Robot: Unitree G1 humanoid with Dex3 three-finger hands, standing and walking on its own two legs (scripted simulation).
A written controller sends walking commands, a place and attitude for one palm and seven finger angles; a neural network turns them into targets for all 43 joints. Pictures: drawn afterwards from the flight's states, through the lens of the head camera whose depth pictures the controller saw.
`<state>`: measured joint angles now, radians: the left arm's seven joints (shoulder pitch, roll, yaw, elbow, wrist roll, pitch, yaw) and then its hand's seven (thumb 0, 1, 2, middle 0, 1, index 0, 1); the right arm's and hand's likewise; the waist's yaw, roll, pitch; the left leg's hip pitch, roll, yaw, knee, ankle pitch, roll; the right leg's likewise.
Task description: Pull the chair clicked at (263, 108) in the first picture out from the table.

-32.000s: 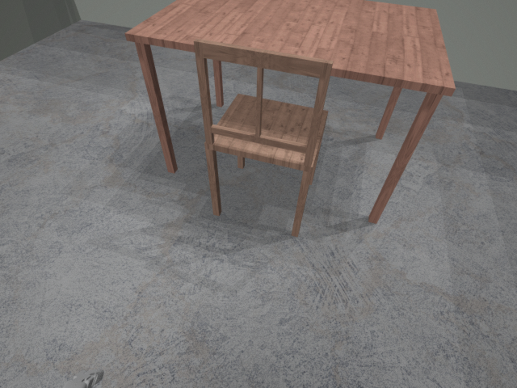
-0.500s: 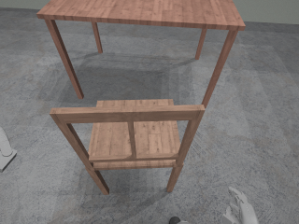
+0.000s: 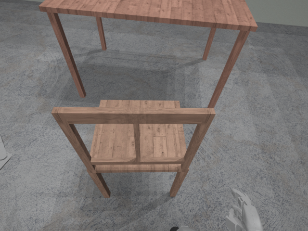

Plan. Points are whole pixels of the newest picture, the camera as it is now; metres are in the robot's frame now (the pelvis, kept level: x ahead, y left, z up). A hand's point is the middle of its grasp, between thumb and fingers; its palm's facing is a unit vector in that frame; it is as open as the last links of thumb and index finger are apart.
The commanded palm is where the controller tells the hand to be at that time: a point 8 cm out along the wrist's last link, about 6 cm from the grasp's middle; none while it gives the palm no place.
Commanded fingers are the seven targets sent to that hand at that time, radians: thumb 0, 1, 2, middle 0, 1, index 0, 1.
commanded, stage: step back with the hand held close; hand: left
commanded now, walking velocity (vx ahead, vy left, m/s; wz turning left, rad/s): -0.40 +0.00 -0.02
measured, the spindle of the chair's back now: (137, 143) +0.39 +0.07 -0.09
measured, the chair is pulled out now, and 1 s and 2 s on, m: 0.56 0.56 0.56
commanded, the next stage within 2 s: stop stepping back and stand still in 0.80 s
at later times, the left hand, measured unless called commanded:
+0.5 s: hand out of the picture +0.17 +0.27 +0.18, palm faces +0.48 -0.74 -0.47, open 7.4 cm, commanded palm +0.12 +0.29 +0.19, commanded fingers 0.00 0.90 0.90 -0.20 -0.30 -0.20 -0.30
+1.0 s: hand out of the picture +0.06 +0.22 +0.17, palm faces +0.36 -0.81 -0.46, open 7.4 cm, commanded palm +0.01 +0.26 +0.19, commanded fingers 0.00 0.90 0.90 -0.20 -0.30 -0.20 -0.30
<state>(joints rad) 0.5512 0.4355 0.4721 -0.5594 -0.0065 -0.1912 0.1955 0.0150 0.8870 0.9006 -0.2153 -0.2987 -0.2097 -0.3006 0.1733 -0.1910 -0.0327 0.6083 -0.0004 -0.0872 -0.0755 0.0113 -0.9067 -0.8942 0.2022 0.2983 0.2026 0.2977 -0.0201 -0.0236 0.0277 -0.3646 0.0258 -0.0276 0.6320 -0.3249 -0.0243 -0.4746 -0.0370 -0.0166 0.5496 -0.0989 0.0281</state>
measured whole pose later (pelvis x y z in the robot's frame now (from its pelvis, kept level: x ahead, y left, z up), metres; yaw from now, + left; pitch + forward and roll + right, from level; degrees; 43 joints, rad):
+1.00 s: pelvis -0.15 -0.02 +0.00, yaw -5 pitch +1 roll +0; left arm 0.60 0.42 0.43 -0.59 -0.06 -0.19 0.17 0.02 0.89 0.90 -0.21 -0.30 -0.21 -0.30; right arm 0.17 -0.16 -0.02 0.64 0.00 -0.14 -0.05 0.01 -0.91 -0.89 0.20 0.30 0.20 0.30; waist 0.02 -0.03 0.04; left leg -0.38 0.07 0.01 0.54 -0.17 -0.04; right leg -0.37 0.00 -0.02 0.73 -0.42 0.02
